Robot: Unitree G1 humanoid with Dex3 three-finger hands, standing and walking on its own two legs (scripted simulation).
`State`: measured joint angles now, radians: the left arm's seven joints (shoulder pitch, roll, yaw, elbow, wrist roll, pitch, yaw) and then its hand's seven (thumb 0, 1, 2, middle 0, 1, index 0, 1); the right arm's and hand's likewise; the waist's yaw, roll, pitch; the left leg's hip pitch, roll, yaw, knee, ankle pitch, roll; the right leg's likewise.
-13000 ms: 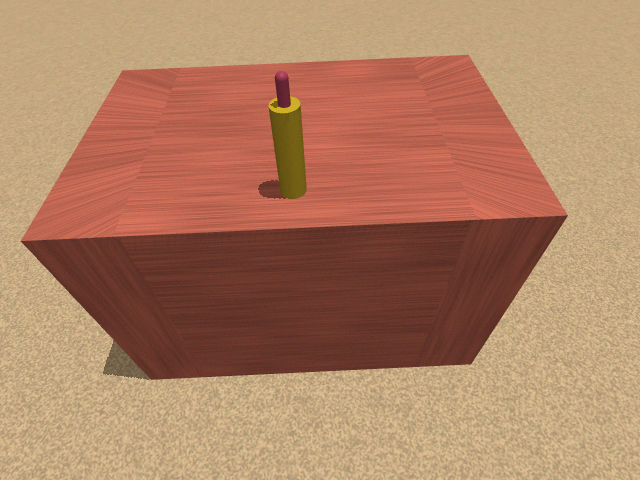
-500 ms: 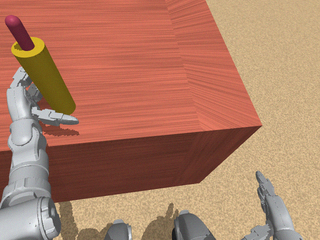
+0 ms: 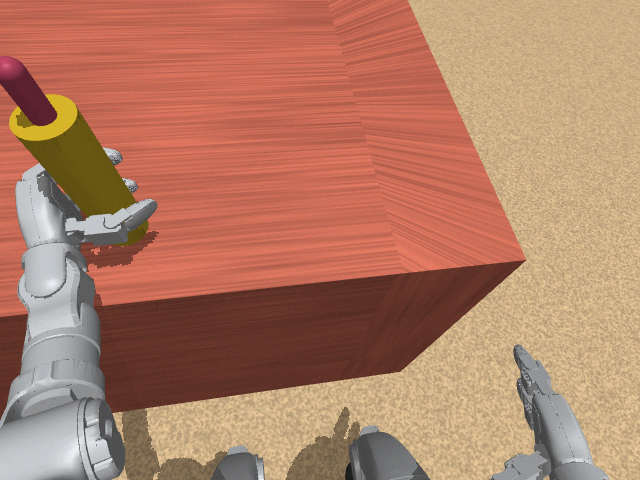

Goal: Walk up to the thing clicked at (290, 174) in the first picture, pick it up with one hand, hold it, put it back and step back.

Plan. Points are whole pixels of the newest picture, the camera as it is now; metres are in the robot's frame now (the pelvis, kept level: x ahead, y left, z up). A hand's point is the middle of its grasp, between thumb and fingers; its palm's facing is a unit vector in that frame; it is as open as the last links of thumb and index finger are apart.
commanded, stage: settle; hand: left
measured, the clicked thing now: (81, 166) +0.45 +0.22 +0.12
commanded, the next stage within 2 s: lift in 0.96 s
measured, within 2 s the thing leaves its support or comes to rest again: leaves its support in 0.50 s
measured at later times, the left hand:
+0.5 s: hand (103, 203) +0.44 +0.22 +0.07, palm faces +0.21 -0.98 -0.05, open 7.8 cm
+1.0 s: hand (79, 184) +0.44 +0.22 +0.12, palm faces +0.22 -0.97 -0.04, open 7.8 cm
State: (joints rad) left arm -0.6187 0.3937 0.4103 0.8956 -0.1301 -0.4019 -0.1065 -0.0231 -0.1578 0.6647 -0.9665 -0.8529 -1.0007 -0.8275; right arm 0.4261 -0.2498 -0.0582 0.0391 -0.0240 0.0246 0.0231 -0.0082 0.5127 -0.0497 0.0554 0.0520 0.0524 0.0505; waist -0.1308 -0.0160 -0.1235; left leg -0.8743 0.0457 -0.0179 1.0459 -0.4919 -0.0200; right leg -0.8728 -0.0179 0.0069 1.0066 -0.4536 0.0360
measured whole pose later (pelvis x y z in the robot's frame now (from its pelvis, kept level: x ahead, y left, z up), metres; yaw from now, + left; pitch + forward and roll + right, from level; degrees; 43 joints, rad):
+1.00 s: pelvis +0.00 +0.01 +0.02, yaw +0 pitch +12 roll -1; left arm -0.58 0.37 0.33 0.75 -0.13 -0.14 -0.03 -0.01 -0.17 1.18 -0.81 -1.18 -0.84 -1.18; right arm 0.37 -0.23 -0.06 0.21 0.01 0.04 -0.04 -0.01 0.55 -0.05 0.06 0.05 0.05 0.05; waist -0.08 0.01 -0.09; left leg -0.68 0.04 0.00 0.91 -0.44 -0.01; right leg -0.68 -0.03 0.02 0.87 -0.39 0.04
